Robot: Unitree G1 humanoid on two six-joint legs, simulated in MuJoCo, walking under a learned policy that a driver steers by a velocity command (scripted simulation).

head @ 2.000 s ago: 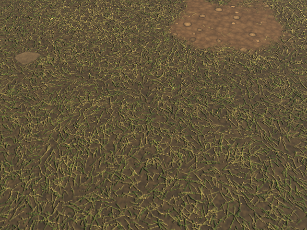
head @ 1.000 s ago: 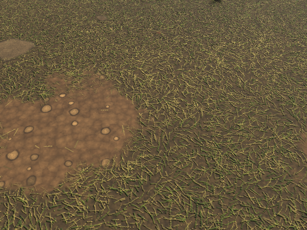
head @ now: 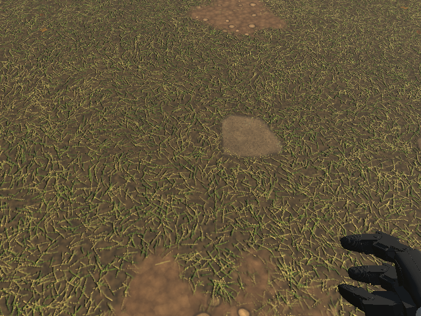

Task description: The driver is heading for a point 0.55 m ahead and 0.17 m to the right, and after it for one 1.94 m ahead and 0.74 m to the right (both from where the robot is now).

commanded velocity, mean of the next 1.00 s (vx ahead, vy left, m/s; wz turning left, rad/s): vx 0.62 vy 0.00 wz -0.69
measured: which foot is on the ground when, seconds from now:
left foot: up 0.00-0.04, down 0.06-0.48, up 0.50-0.92, down 0.94-1.00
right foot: down 0.00-0.06, up 0.08-0.46, down 0.48-0.96, up 0.98-1.00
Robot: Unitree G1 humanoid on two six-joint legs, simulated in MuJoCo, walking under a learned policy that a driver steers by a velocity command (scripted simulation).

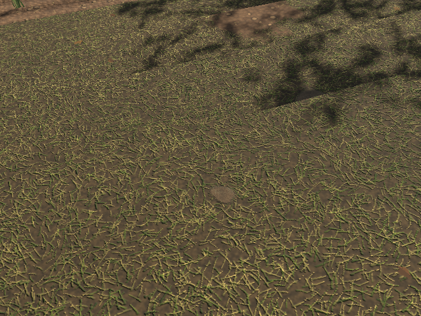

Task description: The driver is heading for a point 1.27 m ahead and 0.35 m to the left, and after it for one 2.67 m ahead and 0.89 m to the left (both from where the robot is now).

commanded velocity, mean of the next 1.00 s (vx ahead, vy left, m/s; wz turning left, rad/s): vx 0.02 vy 0.00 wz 0.42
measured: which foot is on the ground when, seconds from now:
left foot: down 0.00-0.36, up 0.38-0.78, down 0.80-1.00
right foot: up 0.00-0.32, down 0.34-0.82, up 0.84-1.00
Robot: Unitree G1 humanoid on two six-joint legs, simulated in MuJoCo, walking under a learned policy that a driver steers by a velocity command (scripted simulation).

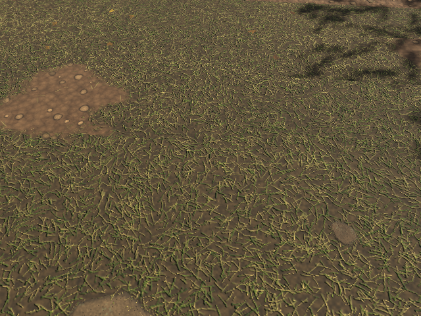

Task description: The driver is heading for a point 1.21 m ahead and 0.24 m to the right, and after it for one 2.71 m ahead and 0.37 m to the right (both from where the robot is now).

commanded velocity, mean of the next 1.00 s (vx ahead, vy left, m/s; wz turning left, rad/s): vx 0.73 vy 0.00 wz -0.13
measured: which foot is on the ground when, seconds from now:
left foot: down 0.00-0.32, up 0.34-0.76, down 0.78-1.00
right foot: up 0.00-0.30, down 0.32-0.76, up 0.78-1.00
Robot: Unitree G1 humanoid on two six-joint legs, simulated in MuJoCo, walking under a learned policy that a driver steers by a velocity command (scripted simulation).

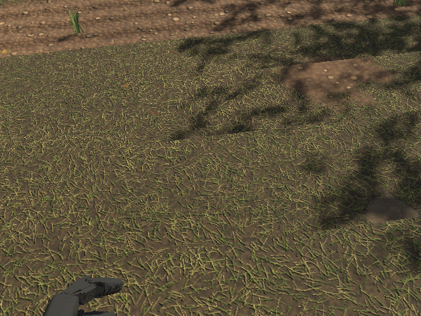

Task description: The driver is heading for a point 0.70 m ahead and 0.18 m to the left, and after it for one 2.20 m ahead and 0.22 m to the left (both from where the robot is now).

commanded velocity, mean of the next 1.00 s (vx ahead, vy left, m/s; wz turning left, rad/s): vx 0.72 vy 0.00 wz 0.67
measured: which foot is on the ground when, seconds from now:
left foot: down 0.00-0.22, up 0.24-0.60, down 0.62-1.00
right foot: up 0.00-0.20, down 0.22-0.62, up 0.64-1.00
